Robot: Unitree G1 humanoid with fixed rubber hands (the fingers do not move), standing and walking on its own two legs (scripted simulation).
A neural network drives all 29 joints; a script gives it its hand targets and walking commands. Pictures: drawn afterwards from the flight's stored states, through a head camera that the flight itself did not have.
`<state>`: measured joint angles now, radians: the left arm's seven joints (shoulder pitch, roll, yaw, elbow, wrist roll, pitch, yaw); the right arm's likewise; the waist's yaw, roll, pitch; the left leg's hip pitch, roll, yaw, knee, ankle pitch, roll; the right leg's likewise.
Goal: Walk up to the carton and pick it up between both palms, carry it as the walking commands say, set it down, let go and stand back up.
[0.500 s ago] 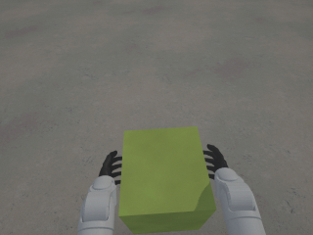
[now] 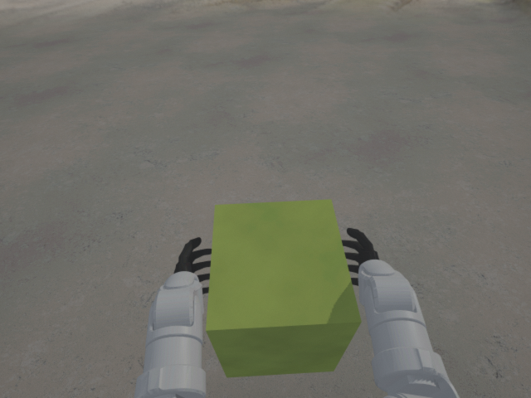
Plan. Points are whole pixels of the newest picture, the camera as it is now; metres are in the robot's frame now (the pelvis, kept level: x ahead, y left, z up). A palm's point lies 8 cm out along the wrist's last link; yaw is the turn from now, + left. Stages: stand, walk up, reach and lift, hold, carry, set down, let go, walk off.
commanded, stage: hold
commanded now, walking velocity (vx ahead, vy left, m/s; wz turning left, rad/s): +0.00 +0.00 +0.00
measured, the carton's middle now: (277, 291) +0.33 +0.02 -0.02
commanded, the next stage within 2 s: set down in 0.18 s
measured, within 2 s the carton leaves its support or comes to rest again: neither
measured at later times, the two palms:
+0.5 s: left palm (189, 285) +0.31 +0.17 +0.03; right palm (359, 269) +0.34 -0.12 +0.03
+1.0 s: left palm (197, 308) +0.32 +0.17 -0.06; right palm (348, 295) +0.36 -0.11 -0.06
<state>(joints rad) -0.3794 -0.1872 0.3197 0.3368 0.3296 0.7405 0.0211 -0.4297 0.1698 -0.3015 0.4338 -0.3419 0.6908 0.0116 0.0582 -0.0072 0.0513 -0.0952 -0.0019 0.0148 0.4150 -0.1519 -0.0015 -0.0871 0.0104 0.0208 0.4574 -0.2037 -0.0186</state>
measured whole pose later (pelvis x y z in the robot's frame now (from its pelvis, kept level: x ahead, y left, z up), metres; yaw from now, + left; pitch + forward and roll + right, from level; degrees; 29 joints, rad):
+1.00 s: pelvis +0.00 -0.01 -0.03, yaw +0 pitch +11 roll +0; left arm -0.43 -0.21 0.46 0.45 0.38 0.35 -0.02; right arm -0.49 0.22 -0.41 0.55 -0.38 0.31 -0.01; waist 0.07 -0.02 0.04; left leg -0.65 0.01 0.00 0.69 -0.23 -0.01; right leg -0.64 0.03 0.01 0.72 -0.28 -0.02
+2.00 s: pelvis -0.03 -0.01 -0.18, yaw +0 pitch +40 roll +0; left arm -0.74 -0.14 0.52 0.47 0.28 0.35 0.03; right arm -0.84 0.11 -0.42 0.64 -0.29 0.31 -0.03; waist 0.08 -0.05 -0.20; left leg -1.67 0.01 -0.01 1.38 -0.41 -0.01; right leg -1.65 0.04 0.00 1.41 -0.46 -0.02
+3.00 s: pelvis -0.05 +0.00 -0.31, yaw +0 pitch +46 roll +0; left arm -1.09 -0.02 0.55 0.58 0.22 0.36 0.07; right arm -1.23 -0.05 -0.38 0.78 -0.23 0.32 -0.07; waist 0.08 -0.04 -0.03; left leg -2.17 0.01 -0.01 1.84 -0.49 -0.02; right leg -2.15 0.06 0.00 1.87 -0.54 0.00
